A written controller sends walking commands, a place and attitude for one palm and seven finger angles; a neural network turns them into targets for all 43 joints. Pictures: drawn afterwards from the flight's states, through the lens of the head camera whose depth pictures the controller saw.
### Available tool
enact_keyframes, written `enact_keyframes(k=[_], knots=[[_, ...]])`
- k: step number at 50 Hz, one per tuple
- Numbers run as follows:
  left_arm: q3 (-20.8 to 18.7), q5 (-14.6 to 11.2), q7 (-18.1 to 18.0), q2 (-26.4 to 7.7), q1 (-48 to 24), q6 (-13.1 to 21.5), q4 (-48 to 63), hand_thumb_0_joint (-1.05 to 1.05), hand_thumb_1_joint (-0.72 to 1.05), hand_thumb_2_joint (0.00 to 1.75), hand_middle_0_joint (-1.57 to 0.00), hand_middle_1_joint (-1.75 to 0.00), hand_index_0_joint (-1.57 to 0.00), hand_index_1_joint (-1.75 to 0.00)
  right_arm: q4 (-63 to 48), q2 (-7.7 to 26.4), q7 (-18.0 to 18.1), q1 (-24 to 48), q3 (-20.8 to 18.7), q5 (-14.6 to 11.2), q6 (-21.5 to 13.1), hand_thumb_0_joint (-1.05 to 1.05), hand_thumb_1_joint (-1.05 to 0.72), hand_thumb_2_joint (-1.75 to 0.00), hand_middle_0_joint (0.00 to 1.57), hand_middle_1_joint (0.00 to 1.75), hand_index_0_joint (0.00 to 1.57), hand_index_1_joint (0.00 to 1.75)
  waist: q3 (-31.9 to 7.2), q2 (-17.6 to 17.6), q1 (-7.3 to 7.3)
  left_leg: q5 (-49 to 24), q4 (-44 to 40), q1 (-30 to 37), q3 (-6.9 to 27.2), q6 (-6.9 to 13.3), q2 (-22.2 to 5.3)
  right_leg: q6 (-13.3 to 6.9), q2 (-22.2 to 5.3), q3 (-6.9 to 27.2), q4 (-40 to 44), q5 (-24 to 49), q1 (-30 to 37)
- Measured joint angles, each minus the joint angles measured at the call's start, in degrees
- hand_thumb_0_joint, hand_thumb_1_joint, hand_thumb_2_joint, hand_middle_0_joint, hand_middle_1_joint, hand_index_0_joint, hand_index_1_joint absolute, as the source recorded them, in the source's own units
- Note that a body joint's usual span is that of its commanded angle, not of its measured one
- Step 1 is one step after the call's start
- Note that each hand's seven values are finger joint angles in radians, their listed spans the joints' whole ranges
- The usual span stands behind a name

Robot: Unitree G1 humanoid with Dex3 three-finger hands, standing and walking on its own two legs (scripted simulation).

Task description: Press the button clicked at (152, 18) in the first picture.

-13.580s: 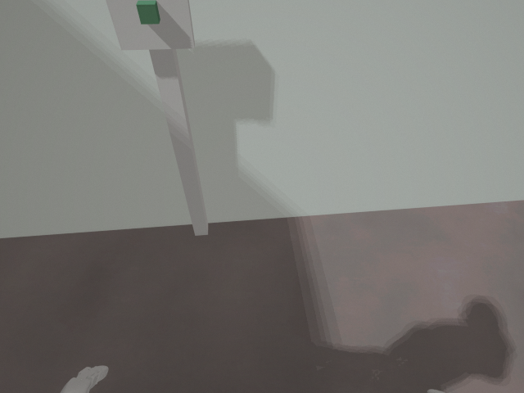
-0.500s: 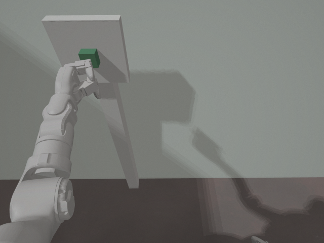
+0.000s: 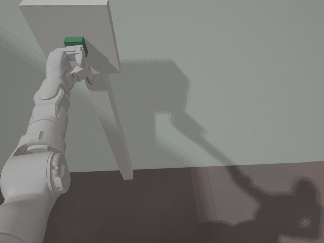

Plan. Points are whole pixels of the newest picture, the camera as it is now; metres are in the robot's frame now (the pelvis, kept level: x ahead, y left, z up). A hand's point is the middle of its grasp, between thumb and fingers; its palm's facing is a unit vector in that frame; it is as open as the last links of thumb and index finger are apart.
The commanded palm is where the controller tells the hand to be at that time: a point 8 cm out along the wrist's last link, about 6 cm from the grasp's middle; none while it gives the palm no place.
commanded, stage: press the button with the knuckle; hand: left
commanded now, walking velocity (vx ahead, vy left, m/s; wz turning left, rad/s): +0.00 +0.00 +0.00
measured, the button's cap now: (76, 45) +0.54 +0.19 +0.20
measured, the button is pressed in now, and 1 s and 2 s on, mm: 6 0 0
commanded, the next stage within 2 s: hold the button down briefly in 0.28 s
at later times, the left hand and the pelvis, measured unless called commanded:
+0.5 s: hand (87, 67) +0.49 +0.17 +0.17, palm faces +0.03 -1.00 -0.02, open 3.6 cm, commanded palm +0.50 +0.21 +0.17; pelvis -0.02 +0.00 -0.01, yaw +1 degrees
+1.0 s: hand (87, 71) +0.48 +0.17 +0.17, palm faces +0.04 -1.00 -0.02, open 3.4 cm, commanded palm +0.46 +0.20 +0.17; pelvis -0.02 +0.00 -0.01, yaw +1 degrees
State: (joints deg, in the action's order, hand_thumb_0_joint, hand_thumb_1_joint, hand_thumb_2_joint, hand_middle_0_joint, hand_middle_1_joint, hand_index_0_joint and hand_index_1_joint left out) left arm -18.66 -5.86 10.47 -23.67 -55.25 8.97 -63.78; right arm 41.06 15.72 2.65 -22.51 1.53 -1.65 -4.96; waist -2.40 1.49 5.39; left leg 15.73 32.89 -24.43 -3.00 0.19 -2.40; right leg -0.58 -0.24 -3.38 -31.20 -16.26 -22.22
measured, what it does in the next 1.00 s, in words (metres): stands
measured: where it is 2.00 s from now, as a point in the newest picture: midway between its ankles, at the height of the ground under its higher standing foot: outside the picture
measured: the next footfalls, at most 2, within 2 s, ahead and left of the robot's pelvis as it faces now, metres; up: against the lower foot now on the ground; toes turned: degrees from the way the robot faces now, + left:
none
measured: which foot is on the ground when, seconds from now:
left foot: down 0.00-1.00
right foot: down 0.00-1.00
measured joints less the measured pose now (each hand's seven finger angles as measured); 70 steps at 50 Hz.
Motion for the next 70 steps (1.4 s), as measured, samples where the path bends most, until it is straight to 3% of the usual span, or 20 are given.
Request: enact_keyframes(k=[20,38,51,57,61,66,70], knots=[[1.06,1.45,-0.89,-3.72,-8.74,2.58,-9.72,0.02,0.90,0.90,-1.30,-1.50,-1.54,-1.50,0.89,0.75,-0.18,-0.78,0.53,0.71,-1.92,0.01,-0.91,-0.90,0.20,0.30,0.20,0.30,0.50,0.01,2.18,-0.84,2.62,-5.88,1.42,0.05,0.00,-0.05,-0.04,-1.29,-1.77,0.83,-4.95],[1.19,1.21,-1.26,-5.00,-10.05,2.95,-11.16,0.02,0.90,0.90,-1.30,-1.50,-1.53,-1.50,1.42,1.11,-0.20,-2.63,0.58,1.06,-3.48,0.01,-0.91,-0.90,0.20,0.30,0.20,0.30,0.33,0.17,3.10,-1.18,3.53,-7.87,1.64,0.02,-0.19,-0.16,0.15,-1.42,-2.42,1.28,-6.79],[2.13,-0.96,-1.92,-0.40,-2.51,2.73,-2.95,0.02,0.90,0.90,-1.30,-1.50,-1.44,-1.50,0.75,0.49,-1.14,-2.10,-0.02,0.93,-3.11,0.01,-0.91,-0.90,0.20,0.30,0.20,0.30,-0.57,0.78,0.43,-0.27,2.94,-4.73,1.01,-0.02,-0.03,-0.15,0.01,-0.75,-2.53,0.21,-4.21],[3.36,-1.38,-1.90,2.87,1.73,1.08,3.15,0.03,0.91,0.91,-1.30,-1.50,-1.36,-1.50,-0.69,0.30,-1.17,0.04,-0.14,0.38,-2.85,0.01,-0.91,-0.90,0.20,0.30,0.20,0.30,-0.95,1.07,-0.63,0.30,2.12,-2.11,0.46,-0.12,-0.02,-0.21,0.02,-0.20,-2.24,-0.46,-2.06],[1.67,-1.81,-1.98,5.21,5.11,-0.71,7.26,0.03,0.91,0.91,-1.30,-1.50,-1.33,-1.50,-2.09,0.17,-1.15,1.85,0.05,0.07,-1.99,0.01,-0.91,-0.90,0.20,0.30,0.20,0.30,-1.39,1.13,-1.16,0.62,1.14,-0.05,-0.30,-0.22,-0.15,-0.28,0.16,0.56,-1.94,-0.88,-0.64],[0.26,-1.20,-2.76,5.85,11.81,-3.31,15.34,0.03,0.90,0.91,-1.30,-1.50,-1.31,-1.50,-4.62,-0.26,-1.10,3.54,-0.09,-0.29,-0.66,0.01,-0.91,-0.90,0.20,0.30,0.20,0.30,-1.52,1.18,-1.93,0.85,-0.32,2.71,-1.18,-0.51,-0.44,-0.50,0.50,1.42,-1.30,-1.23,1.36],[1.34,-2.48,-1.86,6.56,17.34,-5.28,23.18,0.02,0.90,0.91,-1.30,-1.50,-1.31,-1.50,-5.48,-0.36,-0.90,4.44,-0.31,-0.79,0.23,0.01,-0.91,-0.90,0.20,0.30,0.20,0.30,-1.26,1.16,-3.48,0.91,-1.25,4.84,-1.01,-0.77,-0.49,-0.70,0.61,1.24,-0.54,-1.48,3.50]])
